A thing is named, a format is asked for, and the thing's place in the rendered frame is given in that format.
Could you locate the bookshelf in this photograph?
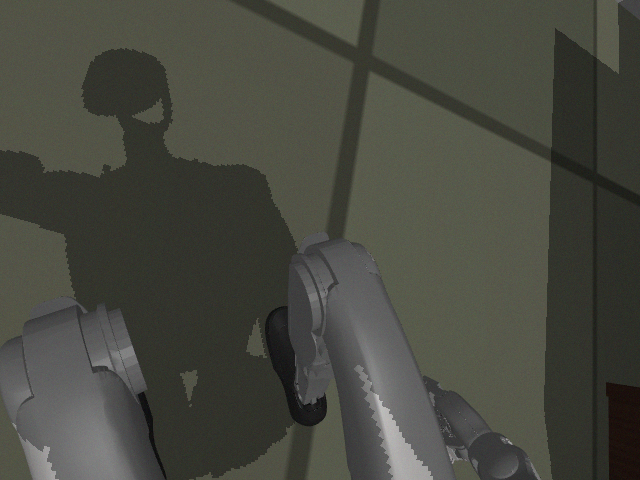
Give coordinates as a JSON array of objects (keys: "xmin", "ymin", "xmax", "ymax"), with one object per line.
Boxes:
[{"xmin": 606, "ymin": 382, "xmax": 640, "ymax": 480}]

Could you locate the right robot foot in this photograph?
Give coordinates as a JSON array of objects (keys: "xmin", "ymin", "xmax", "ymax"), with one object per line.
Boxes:
[{"xmin": 265, "ymin": 306, "xmax": 327, "ymax": 426}]

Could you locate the right robot hand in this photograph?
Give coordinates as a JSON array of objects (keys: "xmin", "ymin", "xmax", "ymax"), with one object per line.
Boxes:
[{"xmin": 423, "ymin": 376, "xmax": 493, "ymax": 464}]

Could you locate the left robot foot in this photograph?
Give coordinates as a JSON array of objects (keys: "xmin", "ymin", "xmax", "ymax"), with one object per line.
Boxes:
[{"xmin": 137, "ymin": 392, "xmax": 167, "ymax": 480}]

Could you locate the right robot arm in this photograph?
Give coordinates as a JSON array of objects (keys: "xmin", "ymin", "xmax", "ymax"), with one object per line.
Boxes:
[{"xmin": 468, "ymin": 432, "xmax": 541, "ymax": 480}]

